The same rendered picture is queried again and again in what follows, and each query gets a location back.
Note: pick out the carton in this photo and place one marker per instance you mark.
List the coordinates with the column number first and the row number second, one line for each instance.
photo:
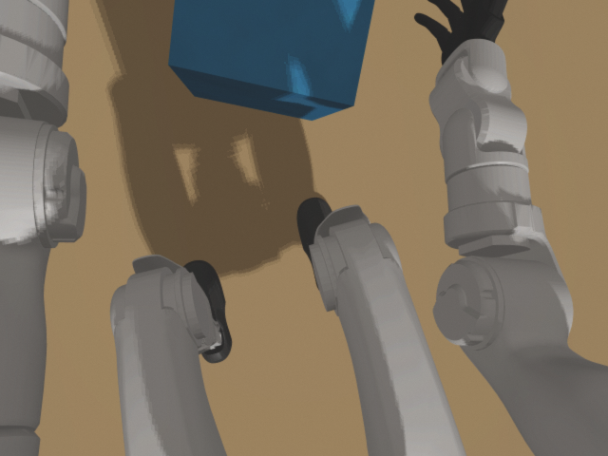
column 299, row 58

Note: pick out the robot right forearm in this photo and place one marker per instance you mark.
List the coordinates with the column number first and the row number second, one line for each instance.
column 482, row 135

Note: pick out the right robot hand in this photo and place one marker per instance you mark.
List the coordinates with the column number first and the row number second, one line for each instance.
column 482, row 19

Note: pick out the robot right upper arm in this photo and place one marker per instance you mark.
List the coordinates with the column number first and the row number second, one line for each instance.
column 512, row 318

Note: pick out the robot left upper arm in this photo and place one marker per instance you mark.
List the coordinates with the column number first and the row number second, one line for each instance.
column 42, row 203

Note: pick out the right robot thigh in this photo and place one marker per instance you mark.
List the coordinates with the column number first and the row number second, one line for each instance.
column 404, row 405

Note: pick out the robot left forearm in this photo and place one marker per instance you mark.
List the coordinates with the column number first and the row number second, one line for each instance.
column 33, row 34

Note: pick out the left robot shin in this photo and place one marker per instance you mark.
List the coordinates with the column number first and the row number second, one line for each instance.
column 151, row 262

